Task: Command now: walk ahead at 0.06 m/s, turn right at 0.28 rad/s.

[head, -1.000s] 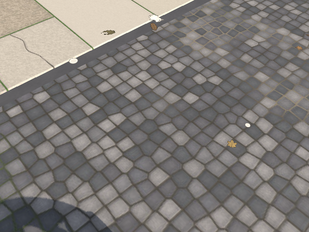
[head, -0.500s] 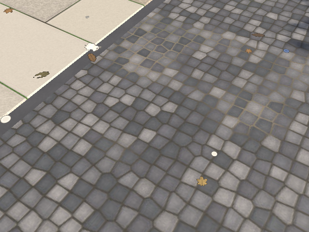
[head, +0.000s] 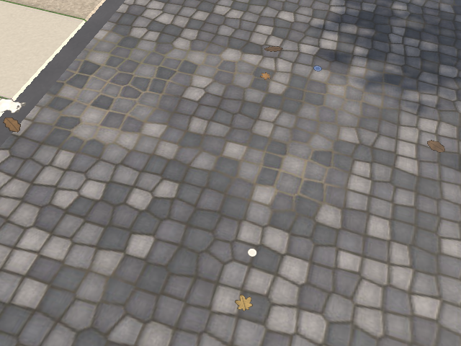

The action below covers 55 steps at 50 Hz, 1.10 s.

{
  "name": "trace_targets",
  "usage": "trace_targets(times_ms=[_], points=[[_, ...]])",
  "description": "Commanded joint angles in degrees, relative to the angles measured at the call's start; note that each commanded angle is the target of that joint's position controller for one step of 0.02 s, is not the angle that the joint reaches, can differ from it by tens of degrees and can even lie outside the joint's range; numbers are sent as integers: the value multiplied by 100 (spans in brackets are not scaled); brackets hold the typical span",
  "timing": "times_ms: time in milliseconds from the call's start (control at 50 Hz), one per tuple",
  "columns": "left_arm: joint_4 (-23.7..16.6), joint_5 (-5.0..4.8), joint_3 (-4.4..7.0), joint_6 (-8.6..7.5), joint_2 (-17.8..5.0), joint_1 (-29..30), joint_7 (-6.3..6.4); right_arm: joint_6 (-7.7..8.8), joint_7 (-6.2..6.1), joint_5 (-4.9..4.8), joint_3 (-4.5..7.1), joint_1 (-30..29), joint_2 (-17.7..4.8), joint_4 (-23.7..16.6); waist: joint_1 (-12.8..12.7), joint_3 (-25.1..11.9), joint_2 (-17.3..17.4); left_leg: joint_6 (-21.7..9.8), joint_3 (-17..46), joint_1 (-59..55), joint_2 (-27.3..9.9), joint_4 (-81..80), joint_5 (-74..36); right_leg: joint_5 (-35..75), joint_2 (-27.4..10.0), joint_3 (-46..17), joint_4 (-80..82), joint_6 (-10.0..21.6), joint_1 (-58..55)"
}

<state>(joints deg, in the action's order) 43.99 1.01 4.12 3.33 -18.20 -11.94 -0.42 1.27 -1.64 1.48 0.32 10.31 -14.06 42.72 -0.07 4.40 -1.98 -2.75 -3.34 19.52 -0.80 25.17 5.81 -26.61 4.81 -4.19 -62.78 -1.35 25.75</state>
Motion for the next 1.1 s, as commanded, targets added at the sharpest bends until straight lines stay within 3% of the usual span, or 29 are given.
trace_targets(times_ms=[20, 100, 140, 160, 180, 200, 220, 240, 260, 280, 320, 420, 500, 540, 580, 600, 620, 640, 660, 680, 720, 740, 800, 900, 1000, 1040, 1060, 1080, 1100], points=[[-110, 30, -20, 81, -142, -713, -13, 29, 21, 13, 201, 44, -751, -208, -178, -964, 1089, -983, 1000, -451, -1246, -856, -1241, 95, -104, 163, 726, 15, -532], [-116, 62, -120, 51, -194, -559, -83, -124, 158, 30, 333, 238, -1031, -87, -25, -919, 1401, -875, 1288, -11, -1209, -1375, 2136, -59, -105, 617, 2085, 271, -1302], [58, 62, -181, -52, -106, -892, -108, -243, 187, -50, 382, 258, -1074, -22, -265, -649, 1124, -656, 1225, 726, -1123, -1424, 3138, 514, -59, 850, 3171, 565, -2259], [167, 82, -199, -117, -87, -1070, -93, -287, 183, -71, 363, 283, -925, 8, -389, -366, 880, -436, 1123, 1290, -903, -1229, 3441, 492, -40, 786, 3750, 732, -2775], [252, 135, -184, -193, -264, -1357, -42, -285, 200, -71, 291, 159, -581, -80, -549, -115, -52, -168, 721, 1950, -460, -105, 3337, -539, -740, -292, 4750, 913, -3084], [179, 123, -44, -231, -916, -1444, 24, -210, 228, -166, 149, -50, -35, -382, -594, -157, -1568, 116, -152, 2742, 397, 1680, 2794, -2599, -2513, -2753, 5884, 1315, -2941], [232, 166, 30, -273, -1033, -1247, 119, -180, 191, -44, 345, -409, -718, -406, -594, 675, -673, 74, 810, 2747, 209, 2250, 1865, -2638, -2669, -2975, 6206, 1540, -1781], [203, 140, -49, -365, -789, -772, 184, -145, 259, -126, 412, -114, -754, -289, -150, 771, -607, 40, 1149, 2488, 225, 2509, 1336, -1975, -2338, -2392, 6165, 1355, -1612], [148, 86, -78, -469, -620, -396, 186, -110, 316, -117, 461, 321, -835, -65, 119, 612, -599, 63, 1163, 2357, 257, 2692, 1001, -1123, -2048, -1742, 6119, 1117, -1802], [107, 29, -91, -563, -527, -263, 189, -93, 343, -36, 510, 583, -891, 117, 188, 328, -564, 103, 1019, 2215, 272, 2957, 787, -451, -1836, -1200, 6043, 983, -2058], [158, -13, -135, -705, -301, -410, 186, -96, 378, 43, 516, 691, -754, 260, 119, 32, -400, 201, 798, 2140, 174, 3389, 586, 368, -1723, -569, 5929, 965, -2307], [505, 33, -81, -790, -284, -1139, 178, -137, 443, 70, 452, -57, -469, 45, -289, 241, -279, 397, 678, 2852, -67, 3097, 305, 1138, -1908, -18, 5838, 1121, -2910], [851, 2, -136, -775, -223, -1381, 151, -65, 451, 134, 295, -474, -155, -109, -307, 314, -448, 330, 62, 1803, -61, 1574, 368, 3889, -1717, 495, 5154, 1125, -2594], [991, -20, -145, -751, -282, -1498, 122, -35, 403, 83, 250, -522, -106, -105, -343, 196, -628, 189, -261, 1026, 87, 1095, 431, 5083, -1664, 428, 4676, 1060, -2401], [1052, -25, -110, -755, -429, -1360, 114, 49, 306, 19, 287, 9, -247, 67, -64, -62, -602, -6, -198, 189, 299, 562, 167, 5869, -1611, 222, 4044, 909, -2395], [1053, -78, -98, -754, -470, -1195, 113, 143, 237, 63, 328, 698, -369, 303, 310, -395, -369, -104, -155, -750, 339, -92, -549, 5768, -1378, 328, 3302, 734, -2213], [938, -140, -150, -799, -328, -1168, 116, 243, 156, 168, 432, 1403, -787, 492, 547, -1006, -48, -208, 367, -2160, -383, -29, -1817, 4413, -1123, 395, 2403, 554, -1434], [701, -248, -302, -795, 337, -1525, 124, 254, 92, 234, 587, 1989, -1496, 497, 512, -2094, 1388, -850, 2095, -4020, -2432, 588, -4861, 91, -411, 761, 485, 334, -7], [859, -247, -158, -638, -41, -1611, 231, 164, 75, -110, 651, 1977, -1610, 461, 622, -2730, 1390, -1396, 2588, -3557, -2705, 294, -5533, -1012, -11, 194, -613, 356, -36], [850, -172, -78, -541, -183, -1353, 236, 119, 69, -157, 550, 1414, -1235, 342, 379, -2115, 859, -1263, 1899, -2830, -2411, 32, -4536, -878, -348, -8, -930, 404, 101], [817, -52, -43, -443, -30, -971, 156, 84, 1, -95, 310, 422, -491, 182, 55, -842, 775, -891, 1068, -1526, -1823, -551, -3162, -165, -686, 172, -534, 366, 280], [837, 26, -22, -355, 28, -1024, 115, 67, -48, -99, 275, 281, -390, 187, -71, -626, 907, -801, 738, -1048, -1637, -749, -2755, 85, -743, 243, -369, 305, 63], [830, 42, -9, -181, 235, -1200, 46, 76, -86, -25, 302, 225, -475, 208, -244, -673, 823, -929, 271, -531, -1587, -916, -2341, 362, -595, 438, -261, 201, -237], [394, 82, -29, -11, 224, -482, -90, 13, -81, 18, 349, 1, -607, 212, -161, -542, 1055, -932, -19, -240, -1650, -1089, -349, 811, -748, 617, 1127, 213, -328], [29, 42, 4, 6, 82, -148, -162, -134, -18, 13, 458, 58, -899, 244, -27, -608, 883, -814, 34, -385, -1970, -729, 377, 517, -673, 835, 2021, 360, -744], [8, 47, 18, -78, 78, -304, -139, -201, 2, -12, 491, 59, -946, 276, -139, -611, 602, -438, -230, -201, -1834, -114, 633, 925, -516, 874, 2987, 493, -1346], [51, 73, 64, -161, -100, -487, -97, -260, 31, 35, 493, 297, -831, 357, -169, -568, -3, -86, -503, 24, -1543, 675, 1062, 1210, -684, 320, 3815, 588, -1629], [-119, 94, 216, -225, -851, -418, -11, -320, 82, 14, 388, 514, -369, 167, -14, -485, -1742, 444, -1107, 1116, -628, 2289, 2630, 1961, -2253, -1998, 4820, 1041, -1863], [-57, 48, 338, -216, -1170, -766, 31, -422, -4, 15, 400, -154, -535, -81, -384, -271, -1361, 495, -188, 1492, -25, 3193, 3179, 3012, -2703, -2582, 4844, 1769, -1388]])
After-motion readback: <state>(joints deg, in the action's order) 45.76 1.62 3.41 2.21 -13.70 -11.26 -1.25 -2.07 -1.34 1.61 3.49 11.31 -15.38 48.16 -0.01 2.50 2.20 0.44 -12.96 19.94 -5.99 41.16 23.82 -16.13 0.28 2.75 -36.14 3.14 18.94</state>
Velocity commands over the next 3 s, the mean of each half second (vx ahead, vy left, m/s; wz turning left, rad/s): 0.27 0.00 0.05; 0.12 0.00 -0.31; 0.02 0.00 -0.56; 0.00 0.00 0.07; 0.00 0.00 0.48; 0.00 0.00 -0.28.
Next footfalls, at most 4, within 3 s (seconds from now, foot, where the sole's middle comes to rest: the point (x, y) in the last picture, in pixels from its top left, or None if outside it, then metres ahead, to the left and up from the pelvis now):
0.18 right None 0.03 -0.11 -0.78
0.62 left None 0.26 0.14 -0.78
1.06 right None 0.22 -0.08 -0.78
1.58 left None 0.25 0.11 -0.78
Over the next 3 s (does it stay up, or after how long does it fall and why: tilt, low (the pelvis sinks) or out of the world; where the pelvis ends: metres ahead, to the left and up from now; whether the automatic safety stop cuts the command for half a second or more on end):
stays up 0.12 0.06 -0.01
